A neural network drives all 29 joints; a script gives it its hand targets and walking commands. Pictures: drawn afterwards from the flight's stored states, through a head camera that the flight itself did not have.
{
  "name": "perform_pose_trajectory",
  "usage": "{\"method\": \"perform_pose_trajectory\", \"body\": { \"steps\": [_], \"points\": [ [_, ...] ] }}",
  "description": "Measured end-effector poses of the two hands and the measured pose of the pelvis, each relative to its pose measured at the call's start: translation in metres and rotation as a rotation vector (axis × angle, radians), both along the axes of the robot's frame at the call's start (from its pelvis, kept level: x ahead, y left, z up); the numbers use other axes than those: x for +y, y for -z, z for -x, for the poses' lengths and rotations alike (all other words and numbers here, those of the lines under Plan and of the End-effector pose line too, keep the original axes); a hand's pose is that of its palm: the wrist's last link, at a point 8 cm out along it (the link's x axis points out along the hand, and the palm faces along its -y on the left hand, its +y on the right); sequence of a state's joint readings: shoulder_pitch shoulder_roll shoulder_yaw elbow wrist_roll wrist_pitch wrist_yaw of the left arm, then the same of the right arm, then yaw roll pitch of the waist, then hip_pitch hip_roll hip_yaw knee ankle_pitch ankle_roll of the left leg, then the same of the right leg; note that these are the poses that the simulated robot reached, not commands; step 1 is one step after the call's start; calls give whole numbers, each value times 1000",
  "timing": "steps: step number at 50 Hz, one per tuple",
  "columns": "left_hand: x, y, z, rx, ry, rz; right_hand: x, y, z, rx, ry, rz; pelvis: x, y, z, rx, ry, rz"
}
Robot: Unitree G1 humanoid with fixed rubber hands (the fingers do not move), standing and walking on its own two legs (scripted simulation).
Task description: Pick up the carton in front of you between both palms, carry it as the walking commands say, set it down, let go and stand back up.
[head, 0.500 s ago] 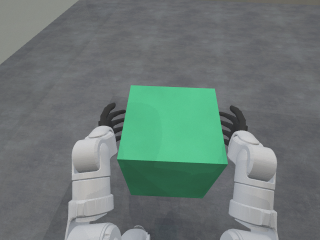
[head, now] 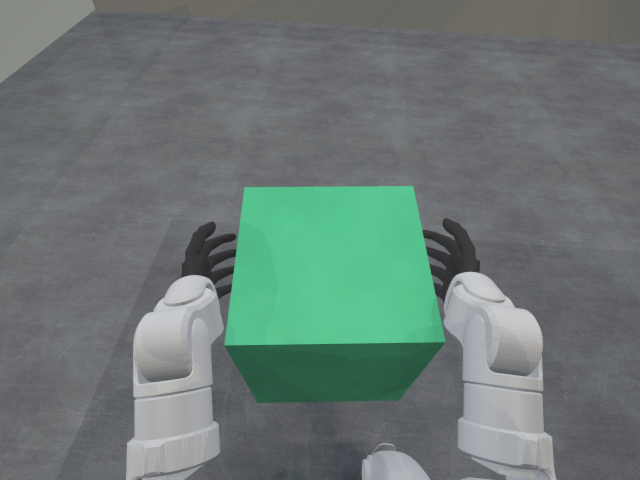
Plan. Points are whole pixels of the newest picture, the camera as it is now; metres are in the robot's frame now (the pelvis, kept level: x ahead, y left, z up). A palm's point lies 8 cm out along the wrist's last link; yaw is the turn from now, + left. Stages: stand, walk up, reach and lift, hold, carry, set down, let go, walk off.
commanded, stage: carry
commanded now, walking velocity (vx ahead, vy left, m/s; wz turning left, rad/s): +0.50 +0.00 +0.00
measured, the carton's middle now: (328, 303) +0.34 -0.01 +0.02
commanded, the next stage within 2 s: none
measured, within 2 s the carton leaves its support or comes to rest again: neither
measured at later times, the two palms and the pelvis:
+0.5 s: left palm (234, 135) +0.61 +0.13 +0.11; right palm (413, 137) +0.62 -0.17 +0.10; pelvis +0.32 -0.02 +0.01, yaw +2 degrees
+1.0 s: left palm (235, 61) +0.89 +0.16 +0.11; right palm (377, 62) +0.88 -0.14 +0.12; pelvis +0.66 +0.02 +0.01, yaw -1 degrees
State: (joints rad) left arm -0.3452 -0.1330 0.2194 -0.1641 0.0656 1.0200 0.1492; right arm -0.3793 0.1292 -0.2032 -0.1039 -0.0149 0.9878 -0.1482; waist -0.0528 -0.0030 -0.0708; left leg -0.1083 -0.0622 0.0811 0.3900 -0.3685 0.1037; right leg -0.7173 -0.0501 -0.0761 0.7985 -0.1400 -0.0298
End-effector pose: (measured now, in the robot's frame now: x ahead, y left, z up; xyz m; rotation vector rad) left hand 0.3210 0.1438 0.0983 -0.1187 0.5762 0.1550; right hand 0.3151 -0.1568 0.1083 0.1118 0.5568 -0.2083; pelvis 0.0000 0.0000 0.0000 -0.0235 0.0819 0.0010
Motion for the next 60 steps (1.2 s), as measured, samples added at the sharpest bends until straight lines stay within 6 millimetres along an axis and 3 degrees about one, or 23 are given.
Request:
{"method": "perform_pose_trajectory", "body": {
  "steps": [4,8,13,19,27,34,38,45,52,58,60],
  "points": [
    [-2,-1,-57,-14,-17,-18,-3,2,-62,-13,-27,7,-10,11,-61,-6,-13,-8],
    [-5,7,-110,7,-48,-33,-6,19,-127,9,-71,4,-21,25,-121,-30,-27,-4],
    [-1,19,-152,105,-99,-24,0,31,-183,102,-104,-15,-31,11,-172,-26,-26,-18],
    [-5,6,-220,82,-94,-9,-4,19,-245,80,-87,-38,-33,-4,-236,-8,-33,-37],
    [-7,-11,-315,24,-34,-28,-6,5,-325,24,-50,-29,-15,-9,-346,5,-20,-52],
    [20,13,-396,41,-2,-37,21,22,-404,43,-58,22,14,13,-459,-13,17,-58],
    [26,19,-431,118,25,-32,27,25,-431,122,-39,35,24,2,-505,-16,33,-36],
    [24,0,-503,98,59,-28,26,3,-494,105,-4,45,27,-15,-588,-20,23,-5],
    [14,-9,-592,42,32,-34,15,-5,-591,48,-30,41,11,-8,-685,-27,16,-9],
    [-10,10,-686,40,6,-68,-9,23,-693,42,-56,7,-16,19,-780,-42,-11,-8],
    [-15,17,-712,86,-6,-78,-14,33,-723,88,-71,-3,-23,18,-803,-35,-24,-6]
  ]
}}
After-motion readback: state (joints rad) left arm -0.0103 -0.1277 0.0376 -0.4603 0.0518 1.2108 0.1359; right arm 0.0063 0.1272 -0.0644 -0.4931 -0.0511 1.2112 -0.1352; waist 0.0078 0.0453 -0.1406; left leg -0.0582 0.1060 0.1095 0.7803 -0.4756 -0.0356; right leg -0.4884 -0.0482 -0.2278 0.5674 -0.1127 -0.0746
